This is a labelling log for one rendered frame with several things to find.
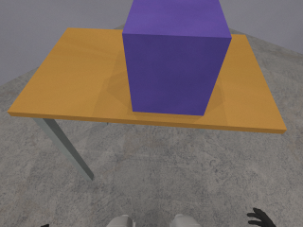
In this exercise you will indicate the robot thigh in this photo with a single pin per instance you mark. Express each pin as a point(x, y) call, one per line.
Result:
point(122, 221)
point(184, 221)

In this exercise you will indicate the table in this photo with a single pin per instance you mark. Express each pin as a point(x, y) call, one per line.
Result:
point(84, 78)

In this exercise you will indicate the right robot thigh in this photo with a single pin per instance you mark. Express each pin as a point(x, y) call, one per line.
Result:
point(184, 221)

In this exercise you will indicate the robot right hand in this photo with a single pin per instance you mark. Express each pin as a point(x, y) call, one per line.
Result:
point(265, 220)

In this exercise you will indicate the left robot thigh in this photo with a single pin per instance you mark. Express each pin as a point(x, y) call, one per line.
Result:
point(122, 221)

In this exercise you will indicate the carton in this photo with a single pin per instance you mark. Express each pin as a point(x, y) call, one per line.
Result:
point(174, 51)

